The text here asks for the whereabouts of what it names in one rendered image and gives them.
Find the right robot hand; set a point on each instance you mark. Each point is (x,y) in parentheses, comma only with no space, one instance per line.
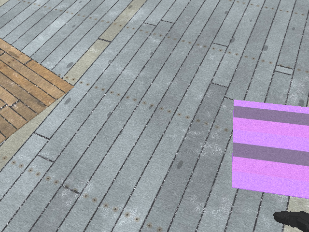
(299,220)

